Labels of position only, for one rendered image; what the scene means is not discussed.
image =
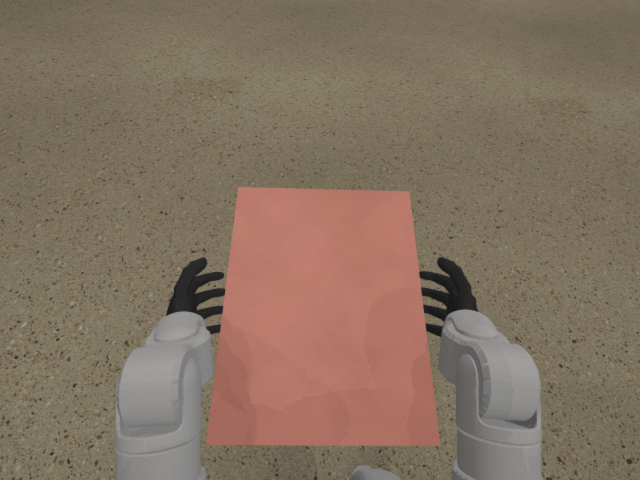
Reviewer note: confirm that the carton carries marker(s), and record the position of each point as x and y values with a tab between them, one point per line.
323	338

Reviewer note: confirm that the robot right hand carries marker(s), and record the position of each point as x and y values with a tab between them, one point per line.
459	297

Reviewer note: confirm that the right robot shin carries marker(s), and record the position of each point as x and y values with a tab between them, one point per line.
359	468

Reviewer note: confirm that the robot left hand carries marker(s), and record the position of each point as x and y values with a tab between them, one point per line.
185	299

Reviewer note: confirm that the right robot forearm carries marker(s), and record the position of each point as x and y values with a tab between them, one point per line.
498	400

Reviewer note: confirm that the left robot forearm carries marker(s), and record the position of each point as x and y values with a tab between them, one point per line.
158	406

